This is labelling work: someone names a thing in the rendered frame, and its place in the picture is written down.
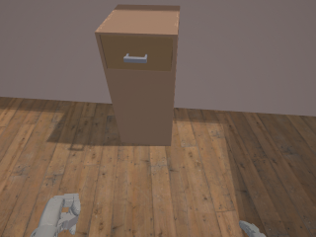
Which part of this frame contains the left robot hand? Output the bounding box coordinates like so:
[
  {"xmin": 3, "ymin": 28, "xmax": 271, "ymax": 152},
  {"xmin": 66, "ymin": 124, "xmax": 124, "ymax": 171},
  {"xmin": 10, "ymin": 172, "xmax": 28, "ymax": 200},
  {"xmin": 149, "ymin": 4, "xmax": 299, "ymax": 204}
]
[{"xmin": 38, "ymin": 193, "xmax": 81, "ymax": 235}]

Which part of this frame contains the cabinet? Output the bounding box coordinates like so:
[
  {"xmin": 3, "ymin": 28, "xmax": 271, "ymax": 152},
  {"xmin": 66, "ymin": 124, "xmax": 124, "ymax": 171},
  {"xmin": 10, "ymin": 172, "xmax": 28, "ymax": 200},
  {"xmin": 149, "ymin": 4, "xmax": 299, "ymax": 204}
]
[{"xmin": 95, "ymin": 4, "xmax": 181, "ymax": 146}]

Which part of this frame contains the left robot forearm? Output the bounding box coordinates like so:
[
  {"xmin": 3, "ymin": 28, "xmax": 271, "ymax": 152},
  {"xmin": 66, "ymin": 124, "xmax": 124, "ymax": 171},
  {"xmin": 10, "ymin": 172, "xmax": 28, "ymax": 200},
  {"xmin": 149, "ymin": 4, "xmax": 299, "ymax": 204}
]
[{"xmin": 30, "ymin": 224, "xmax": 58, "ymax": 237}]

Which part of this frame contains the handle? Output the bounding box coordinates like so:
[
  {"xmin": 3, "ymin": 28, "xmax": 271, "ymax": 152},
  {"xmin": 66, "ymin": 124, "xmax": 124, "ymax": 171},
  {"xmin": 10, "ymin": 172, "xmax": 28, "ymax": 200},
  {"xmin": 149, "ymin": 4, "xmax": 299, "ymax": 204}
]
[{"xmin": 123, "ymin": 53, "xmax": 148, "ymax": 63}]

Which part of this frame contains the drawer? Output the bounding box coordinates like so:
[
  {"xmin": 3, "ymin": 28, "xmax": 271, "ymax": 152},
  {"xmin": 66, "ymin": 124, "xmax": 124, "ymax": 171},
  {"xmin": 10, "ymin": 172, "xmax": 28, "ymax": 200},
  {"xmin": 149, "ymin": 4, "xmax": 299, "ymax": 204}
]
[{"xmin": 100, "ymin": 35, "xmax": 174, "ymax": 72}]

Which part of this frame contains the right robot hand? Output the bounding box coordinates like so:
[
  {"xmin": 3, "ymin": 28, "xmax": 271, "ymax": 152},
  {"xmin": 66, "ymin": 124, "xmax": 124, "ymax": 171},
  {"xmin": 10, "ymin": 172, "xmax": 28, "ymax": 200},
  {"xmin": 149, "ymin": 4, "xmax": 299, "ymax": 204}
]
[{"xmin": 239, "ymin": 220, "xmax": 266, "ymax": 237}]

